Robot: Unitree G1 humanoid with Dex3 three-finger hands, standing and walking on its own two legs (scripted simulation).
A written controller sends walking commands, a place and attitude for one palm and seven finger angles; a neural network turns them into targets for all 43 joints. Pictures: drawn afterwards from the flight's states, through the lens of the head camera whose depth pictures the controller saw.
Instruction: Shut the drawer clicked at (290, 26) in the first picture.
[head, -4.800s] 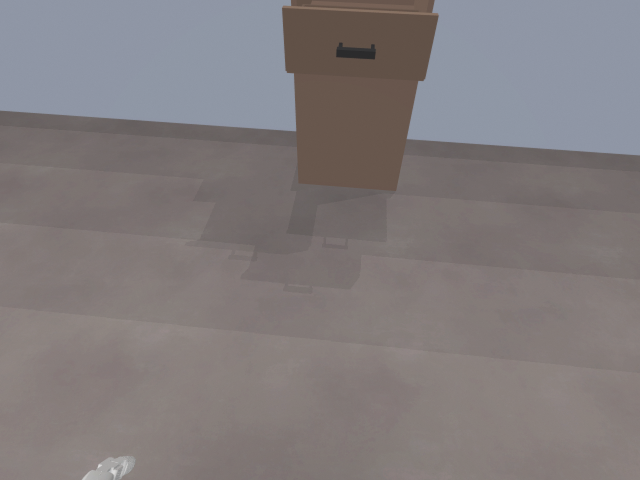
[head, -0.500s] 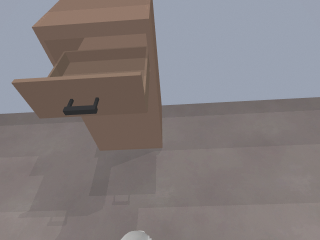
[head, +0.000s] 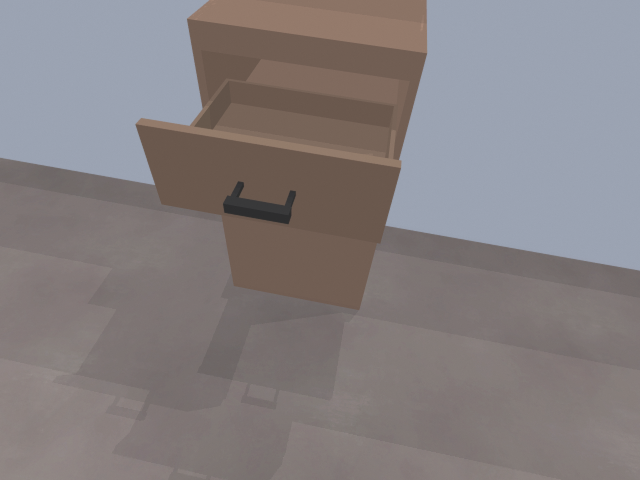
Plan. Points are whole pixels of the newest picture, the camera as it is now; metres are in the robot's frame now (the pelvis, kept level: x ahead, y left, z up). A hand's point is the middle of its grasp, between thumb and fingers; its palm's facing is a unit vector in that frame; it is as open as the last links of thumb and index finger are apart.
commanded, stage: take the last steps up to it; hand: left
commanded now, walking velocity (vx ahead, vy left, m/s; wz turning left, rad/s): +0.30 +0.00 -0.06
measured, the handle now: (261, 201) +0.53 +0.18 +0.02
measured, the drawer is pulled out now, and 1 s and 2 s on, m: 0.29 0.29 0.29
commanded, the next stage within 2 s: come to a stop and stand still in 0.52 s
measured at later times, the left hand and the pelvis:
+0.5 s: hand (241, 377) +0.30 +0.17 -0.17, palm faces -0.05 -0.98 -0.19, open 7.4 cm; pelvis +0.17 +0.00 -0.02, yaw -2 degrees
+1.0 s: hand (221, 409) +0.24 +0.19 -0.18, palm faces +0.03 -0.98 -0.17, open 7.3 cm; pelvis +0.23 +0.01 +0.00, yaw -3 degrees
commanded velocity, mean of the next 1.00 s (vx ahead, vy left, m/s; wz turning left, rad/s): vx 0.06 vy -0.03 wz -0.03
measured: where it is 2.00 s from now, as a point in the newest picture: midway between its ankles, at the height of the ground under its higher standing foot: outside the picture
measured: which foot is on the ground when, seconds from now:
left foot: down 0.00-0.48, up 0.50-0.84, down 0.86-1.00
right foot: up 0.00-0.46, down 0.48-0.92, up 0.94-1.00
